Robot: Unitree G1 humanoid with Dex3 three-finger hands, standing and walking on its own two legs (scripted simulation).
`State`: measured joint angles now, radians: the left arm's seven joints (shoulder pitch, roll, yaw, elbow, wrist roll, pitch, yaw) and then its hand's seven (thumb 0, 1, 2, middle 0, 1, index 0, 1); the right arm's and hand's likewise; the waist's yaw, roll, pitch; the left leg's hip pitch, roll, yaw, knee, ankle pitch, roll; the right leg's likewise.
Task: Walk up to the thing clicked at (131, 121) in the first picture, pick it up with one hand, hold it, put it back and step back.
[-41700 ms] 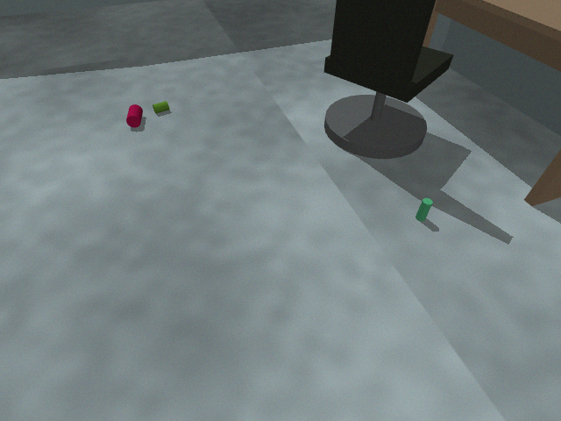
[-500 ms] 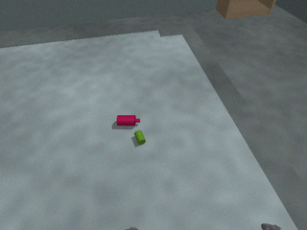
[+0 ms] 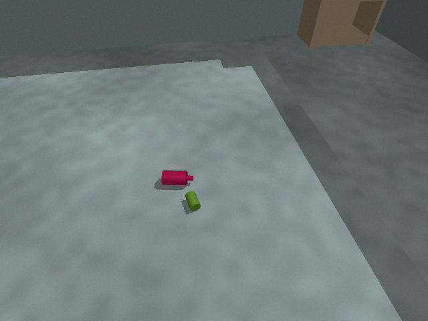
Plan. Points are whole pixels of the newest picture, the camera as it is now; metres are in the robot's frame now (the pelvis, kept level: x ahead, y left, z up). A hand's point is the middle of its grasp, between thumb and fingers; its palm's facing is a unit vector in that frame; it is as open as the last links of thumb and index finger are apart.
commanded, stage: step back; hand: left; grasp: from above
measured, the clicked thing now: (178, 177) +1.08 +0.20 -0.72
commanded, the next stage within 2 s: stand in 0.56 s
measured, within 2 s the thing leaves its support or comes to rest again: neither
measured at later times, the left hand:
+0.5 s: hand out of the picture +0.11 +0.29 -0.15, palm faces +0.01 -0.93 -0.36, open 7.4 cm
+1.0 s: hand out of the picture +0.12 +0.29 -0.14, palm faces -0.02 -0.94 -0.34, open 7.4 cm
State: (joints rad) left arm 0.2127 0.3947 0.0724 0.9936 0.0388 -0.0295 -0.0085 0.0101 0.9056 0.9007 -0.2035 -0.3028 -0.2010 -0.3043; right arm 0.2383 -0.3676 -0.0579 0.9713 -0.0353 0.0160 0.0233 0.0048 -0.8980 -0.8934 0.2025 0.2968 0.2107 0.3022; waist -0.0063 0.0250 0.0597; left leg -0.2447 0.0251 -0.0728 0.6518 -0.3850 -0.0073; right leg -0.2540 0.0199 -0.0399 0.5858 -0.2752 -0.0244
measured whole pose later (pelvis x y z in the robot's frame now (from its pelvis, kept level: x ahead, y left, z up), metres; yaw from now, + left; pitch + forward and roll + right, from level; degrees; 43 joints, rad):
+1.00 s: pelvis +0.04 +0.03 +0.02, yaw +0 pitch -2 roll +0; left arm 0.10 0.36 0.00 1.15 0.02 -0.02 -0.01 0.01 0.91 0.90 -0.20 -0.30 -0.20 -0.30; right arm 0.08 -0.34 -0.02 1.15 -0.01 -0.01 0.02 0.00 -0.90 -0.89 0.20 0.30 0.21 0.30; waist 0.00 -0.01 0.05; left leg -0.17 0.02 0.03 0.34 -0.13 -0.01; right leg -0.07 -0.03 -0.01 0.32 -0.21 0.03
